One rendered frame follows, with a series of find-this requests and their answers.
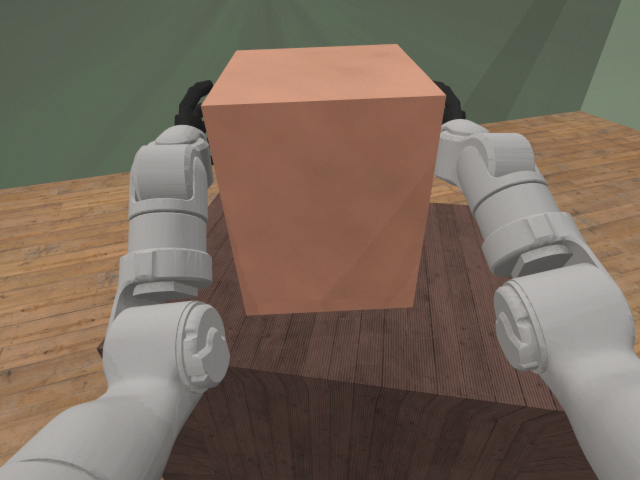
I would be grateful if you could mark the robot left forearm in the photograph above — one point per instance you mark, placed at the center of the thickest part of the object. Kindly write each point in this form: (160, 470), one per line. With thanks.
(168, 211)

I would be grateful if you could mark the robot right forearm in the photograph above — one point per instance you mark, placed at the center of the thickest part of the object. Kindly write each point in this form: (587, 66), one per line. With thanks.
(523, 229)

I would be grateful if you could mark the right robot upper arm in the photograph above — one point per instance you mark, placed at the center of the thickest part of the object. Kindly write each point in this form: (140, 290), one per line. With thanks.
(570, 326)

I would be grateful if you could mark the pedestal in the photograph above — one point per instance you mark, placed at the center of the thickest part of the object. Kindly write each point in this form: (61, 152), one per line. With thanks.
(418, 393)

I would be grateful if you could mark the left robot hand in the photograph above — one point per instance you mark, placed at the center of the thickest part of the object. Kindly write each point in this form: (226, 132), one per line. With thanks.
(190, 112)

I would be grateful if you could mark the right robot hand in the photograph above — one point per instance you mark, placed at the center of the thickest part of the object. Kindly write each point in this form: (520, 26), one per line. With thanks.
(452, 108)

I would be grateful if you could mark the left robot upper arm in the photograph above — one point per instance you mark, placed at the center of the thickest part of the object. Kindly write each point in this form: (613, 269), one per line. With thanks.
(159, 360)

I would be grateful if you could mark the carton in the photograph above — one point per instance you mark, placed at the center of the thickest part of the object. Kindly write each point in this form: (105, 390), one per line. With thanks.
(324, 159)

